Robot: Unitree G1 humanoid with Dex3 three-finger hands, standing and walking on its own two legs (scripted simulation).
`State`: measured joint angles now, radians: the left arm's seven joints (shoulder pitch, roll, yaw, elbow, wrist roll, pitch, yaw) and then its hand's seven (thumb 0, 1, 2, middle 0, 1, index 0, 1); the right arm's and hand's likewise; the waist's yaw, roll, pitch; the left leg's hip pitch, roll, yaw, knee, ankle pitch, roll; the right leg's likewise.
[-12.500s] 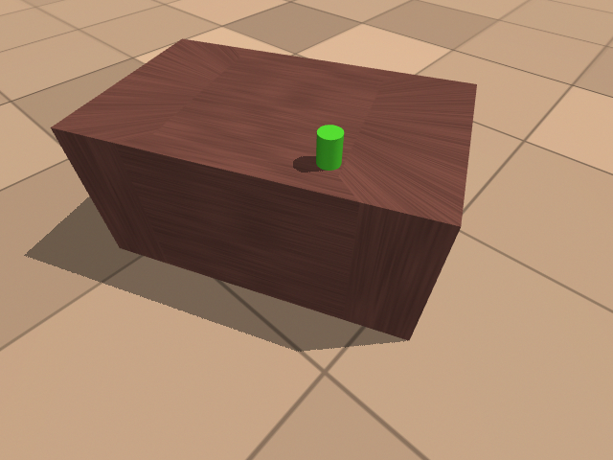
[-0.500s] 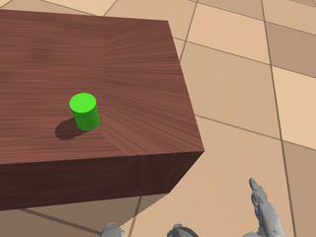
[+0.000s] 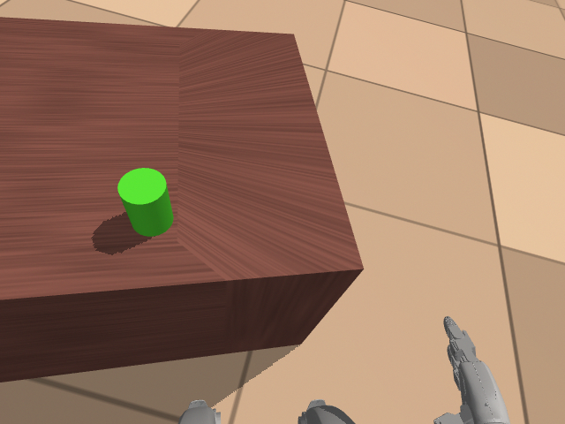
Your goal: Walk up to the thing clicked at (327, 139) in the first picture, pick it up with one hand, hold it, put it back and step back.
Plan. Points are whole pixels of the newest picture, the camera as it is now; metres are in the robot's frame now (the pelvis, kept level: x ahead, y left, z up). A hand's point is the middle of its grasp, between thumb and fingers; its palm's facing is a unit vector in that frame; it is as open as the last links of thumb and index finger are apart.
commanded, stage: go down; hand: left
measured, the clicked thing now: (147, 203) +0.49 +0.19 -0.05
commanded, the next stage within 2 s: none
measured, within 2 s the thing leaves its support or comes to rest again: neither
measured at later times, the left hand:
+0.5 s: hand out of the picture +0.39 +0.38 +0.08, palm faces +0.24 -0.97 +0.01, open 17.6 cm
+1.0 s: hand out of the picture +0.39 +0.38 +0.08, palm faces +0.24 -0.97 +0.02, open 17.6 cm
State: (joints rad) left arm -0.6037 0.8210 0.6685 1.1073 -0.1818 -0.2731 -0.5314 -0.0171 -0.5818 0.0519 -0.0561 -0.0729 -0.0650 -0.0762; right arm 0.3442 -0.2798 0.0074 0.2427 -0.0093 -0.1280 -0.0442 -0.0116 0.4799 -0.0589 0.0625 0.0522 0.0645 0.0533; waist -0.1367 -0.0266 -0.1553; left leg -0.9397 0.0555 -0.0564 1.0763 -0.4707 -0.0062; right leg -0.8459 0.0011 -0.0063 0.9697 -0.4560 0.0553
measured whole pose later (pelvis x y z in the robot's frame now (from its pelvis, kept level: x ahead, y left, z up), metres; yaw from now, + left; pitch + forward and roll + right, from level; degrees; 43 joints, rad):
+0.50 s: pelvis +0.00 -0.01 +0.00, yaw +1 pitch +19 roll -4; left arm -0.59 0.82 0.68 1.12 -0.20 -0.29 -0.55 -0.02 -0.61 0.05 -0.06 -0.08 -0.07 -0.08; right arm 0.34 -0.28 0.01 0.26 -0.01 -0.13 -0.04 -0.01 0.48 -0.06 0.06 0.05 0.06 0.05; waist -0.13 -0.03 -0.14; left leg -0.94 0.05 -0.07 1.07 -0.47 -0.01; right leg -0.85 0.00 -0.02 0.98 -0.46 0.05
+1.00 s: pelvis +0.00 -0.01 +0.00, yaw +1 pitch +19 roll -4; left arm -0.56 0.80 0.70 1.08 -0.20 -0.28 -0.56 -0.02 -0.61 0.05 -0.05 -0.09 -0.07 -0.09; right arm 0.35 -0.28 0.02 0.24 -0.01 -0.13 -0.04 -0.01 0.48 -0.06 0.06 0.05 0.06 0.05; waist -0.12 -0.03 -0.14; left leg -0.93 0.05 -0.06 1.07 -0.47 -0.01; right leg -0.84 0.00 -0.01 0.98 -0.47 0.05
